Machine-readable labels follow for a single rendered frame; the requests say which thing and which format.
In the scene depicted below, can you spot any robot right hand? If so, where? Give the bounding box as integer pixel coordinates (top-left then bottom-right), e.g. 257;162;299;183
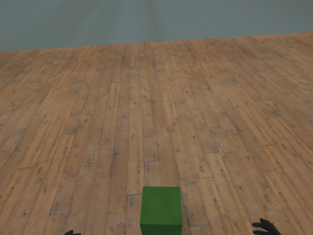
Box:
252;218;281;235

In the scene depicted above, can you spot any carton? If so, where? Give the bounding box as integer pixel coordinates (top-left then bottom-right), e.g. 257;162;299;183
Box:
140;186;183;235

